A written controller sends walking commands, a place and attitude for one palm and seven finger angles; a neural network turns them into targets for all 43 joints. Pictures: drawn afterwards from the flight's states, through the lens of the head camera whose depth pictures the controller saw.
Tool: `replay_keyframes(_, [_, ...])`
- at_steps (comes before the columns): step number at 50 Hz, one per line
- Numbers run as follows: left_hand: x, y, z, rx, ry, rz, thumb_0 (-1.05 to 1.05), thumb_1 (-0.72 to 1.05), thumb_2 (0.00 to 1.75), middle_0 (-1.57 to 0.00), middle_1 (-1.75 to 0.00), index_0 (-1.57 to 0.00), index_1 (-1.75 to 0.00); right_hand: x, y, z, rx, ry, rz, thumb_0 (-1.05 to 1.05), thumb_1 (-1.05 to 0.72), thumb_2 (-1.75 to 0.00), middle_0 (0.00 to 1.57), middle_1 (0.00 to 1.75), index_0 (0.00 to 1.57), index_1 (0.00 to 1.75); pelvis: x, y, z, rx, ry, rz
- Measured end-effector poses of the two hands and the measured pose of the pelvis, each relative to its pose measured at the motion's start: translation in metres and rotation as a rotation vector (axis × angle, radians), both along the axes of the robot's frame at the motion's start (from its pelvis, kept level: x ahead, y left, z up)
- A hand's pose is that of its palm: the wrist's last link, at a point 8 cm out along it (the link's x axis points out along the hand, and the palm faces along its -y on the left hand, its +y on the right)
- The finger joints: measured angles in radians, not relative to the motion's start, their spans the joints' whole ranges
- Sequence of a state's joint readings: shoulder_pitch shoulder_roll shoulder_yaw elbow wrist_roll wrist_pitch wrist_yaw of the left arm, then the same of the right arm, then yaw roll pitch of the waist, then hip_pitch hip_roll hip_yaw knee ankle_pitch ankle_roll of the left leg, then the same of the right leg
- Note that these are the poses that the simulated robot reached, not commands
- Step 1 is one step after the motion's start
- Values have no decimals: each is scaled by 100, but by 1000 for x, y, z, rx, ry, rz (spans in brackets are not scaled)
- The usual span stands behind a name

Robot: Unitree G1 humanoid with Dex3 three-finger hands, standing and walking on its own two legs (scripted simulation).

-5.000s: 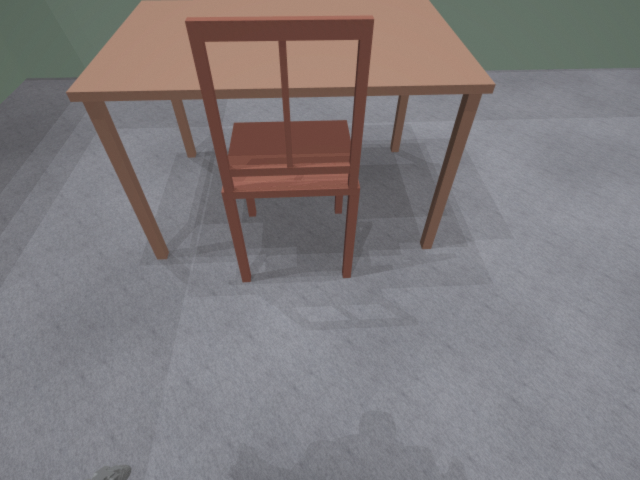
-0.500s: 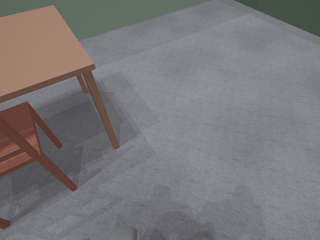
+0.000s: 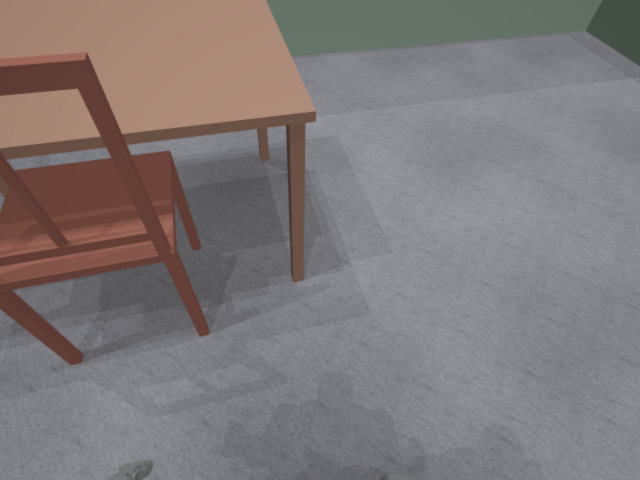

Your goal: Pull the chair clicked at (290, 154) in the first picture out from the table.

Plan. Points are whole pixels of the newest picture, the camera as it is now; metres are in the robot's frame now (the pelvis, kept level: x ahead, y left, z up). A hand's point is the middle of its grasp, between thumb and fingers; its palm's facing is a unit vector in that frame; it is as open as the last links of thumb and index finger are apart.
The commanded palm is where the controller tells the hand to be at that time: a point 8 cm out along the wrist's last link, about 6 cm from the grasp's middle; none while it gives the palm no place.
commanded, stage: turn to face it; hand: left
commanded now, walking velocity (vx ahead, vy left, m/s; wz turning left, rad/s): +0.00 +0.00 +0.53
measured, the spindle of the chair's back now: (16, 184) +0.58 +0.59 -0.04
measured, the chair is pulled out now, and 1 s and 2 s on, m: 0.00 0.00 0.00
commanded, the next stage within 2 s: take the last steps up to it in 0.38 s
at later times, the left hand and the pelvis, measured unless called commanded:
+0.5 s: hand out of the picture -0.04 +0.17 -0.16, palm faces +0.30 -0.92 -0.25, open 7.4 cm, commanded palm none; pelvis -0.03 -0.03 +0.00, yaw +16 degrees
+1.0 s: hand out of the picture -0.01 +0.24 -0.17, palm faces +0.34 -0.93 -0.17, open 7.4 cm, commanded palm none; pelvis +0.01 +0.05 +0.01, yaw +19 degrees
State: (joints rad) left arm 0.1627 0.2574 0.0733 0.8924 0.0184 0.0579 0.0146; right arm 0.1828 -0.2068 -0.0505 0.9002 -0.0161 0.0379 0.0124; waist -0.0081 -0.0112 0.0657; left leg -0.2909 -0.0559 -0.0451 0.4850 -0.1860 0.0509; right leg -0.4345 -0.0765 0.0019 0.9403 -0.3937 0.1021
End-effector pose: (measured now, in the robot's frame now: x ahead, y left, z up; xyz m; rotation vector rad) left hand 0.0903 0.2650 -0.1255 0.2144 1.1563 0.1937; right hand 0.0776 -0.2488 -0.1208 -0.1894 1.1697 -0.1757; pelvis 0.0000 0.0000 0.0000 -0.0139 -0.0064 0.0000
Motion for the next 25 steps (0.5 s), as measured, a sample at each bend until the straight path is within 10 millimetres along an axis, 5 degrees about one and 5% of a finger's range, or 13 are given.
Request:
replay_keyframes(8, [-5,-34,14,42,-100,38,0,90,90,-20,-30,-20,-30,-24,-26,-31,55,80,22,1,-91,-90,20,30,20,30,-12,-30,-9,16,0,94])
replay_keyframes(18, [-83,-57,20,19,-29,183,1,90,90,-20,-30,-20,-30,-15,-45,-21,37,130,138,1,-91,-90,20,30,20,30,-20,-43,4,54,-21,226])
replay_keyframes(25, [-155,-52,-1,-35,84,296,0,90,90,-20,-30,-20,-30,17,-17,-13,-9,111,254,1,-91,-90,19,30,19,30,-33,-28,1,44,-12,283])
